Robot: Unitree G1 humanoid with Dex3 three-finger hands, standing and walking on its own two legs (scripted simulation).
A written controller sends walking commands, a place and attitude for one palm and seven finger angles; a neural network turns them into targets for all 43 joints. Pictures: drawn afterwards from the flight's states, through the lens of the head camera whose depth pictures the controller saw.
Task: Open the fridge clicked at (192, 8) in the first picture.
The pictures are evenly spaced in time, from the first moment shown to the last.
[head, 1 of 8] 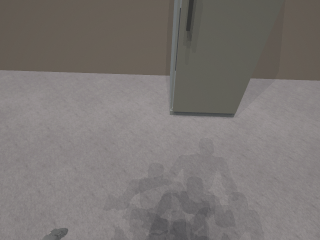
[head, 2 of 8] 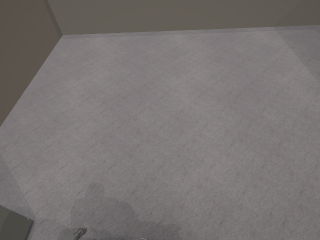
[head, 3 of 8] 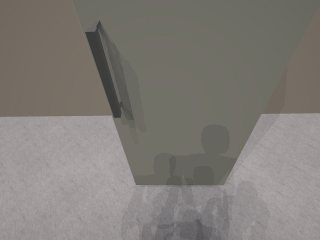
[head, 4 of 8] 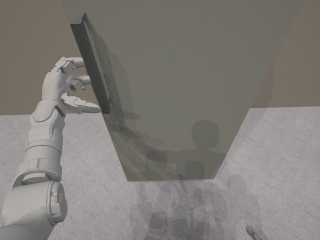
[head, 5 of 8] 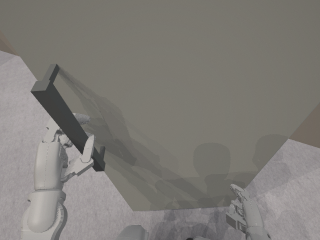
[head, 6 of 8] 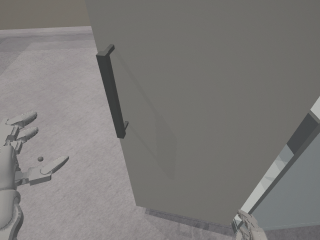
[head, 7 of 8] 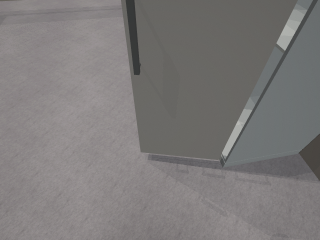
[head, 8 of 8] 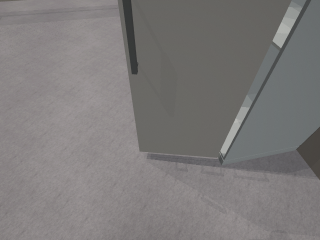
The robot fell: no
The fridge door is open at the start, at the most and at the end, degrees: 0 81 73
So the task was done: yes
